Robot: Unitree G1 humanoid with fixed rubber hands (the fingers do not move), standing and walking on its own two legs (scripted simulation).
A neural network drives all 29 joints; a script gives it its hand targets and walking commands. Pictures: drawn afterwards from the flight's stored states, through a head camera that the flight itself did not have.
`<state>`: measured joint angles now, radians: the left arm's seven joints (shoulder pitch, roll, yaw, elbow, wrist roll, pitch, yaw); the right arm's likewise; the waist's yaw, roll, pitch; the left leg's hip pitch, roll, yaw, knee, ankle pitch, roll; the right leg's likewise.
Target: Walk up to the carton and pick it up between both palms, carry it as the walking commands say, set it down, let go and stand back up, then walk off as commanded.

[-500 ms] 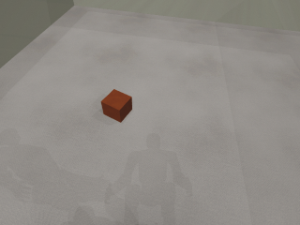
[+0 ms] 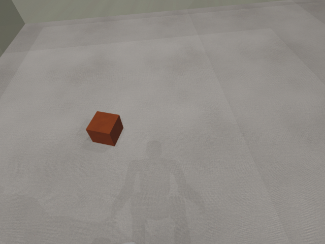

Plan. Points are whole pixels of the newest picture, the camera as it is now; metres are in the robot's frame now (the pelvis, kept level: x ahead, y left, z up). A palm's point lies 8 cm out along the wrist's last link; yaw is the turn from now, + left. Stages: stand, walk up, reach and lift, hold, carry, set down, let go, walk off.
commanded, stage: walk up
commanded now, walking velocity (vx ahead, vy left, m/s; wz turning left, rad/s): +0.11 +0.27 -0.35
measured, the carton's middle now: (105, 128) +1.01 +0.44 -0.70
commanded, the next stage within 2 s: none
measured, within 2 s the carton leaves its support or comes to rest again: neither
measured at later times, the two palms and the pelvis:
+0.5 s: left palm out of the picture +0.17 +0.42 -0.14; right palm out of the picture +0.07 -0.06 -0.13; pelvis +0.07 +0.17 -0.01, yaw -10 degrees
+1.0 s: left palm out of the picture +0.12 +0.61 -0.11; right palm (141, 238) +0.18 +0.07 -0.13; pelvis +0.11 +0.33 +0.00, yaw -13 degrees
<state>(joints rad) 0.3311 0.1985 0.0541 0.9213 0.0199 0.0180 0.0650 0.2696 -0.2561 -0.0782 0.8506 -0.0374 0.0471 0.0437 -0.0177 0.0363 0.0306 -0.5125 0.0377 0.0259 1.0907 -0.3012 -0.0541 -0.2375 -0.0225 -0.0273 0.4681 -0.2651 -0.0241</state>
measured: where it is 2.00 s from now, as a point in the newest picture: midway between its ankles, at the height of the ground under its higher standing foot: (63, 231)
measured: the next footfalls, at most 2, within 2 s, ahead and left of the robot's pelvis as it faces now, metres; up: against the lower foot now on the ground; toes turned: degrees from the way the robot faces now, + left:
left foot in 0.26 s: +0.12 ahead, +0.24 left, +0.00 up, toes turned +0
right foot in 0.62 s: +0.11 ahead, +0.15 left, +0.00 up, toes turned -20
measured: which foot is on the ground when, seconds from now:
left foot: up 0.00-0.24, down 0.26-0.62, up 0.64-1.00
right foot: down 0.00-0.26, up 0.28-0.60, down 0.62-1.00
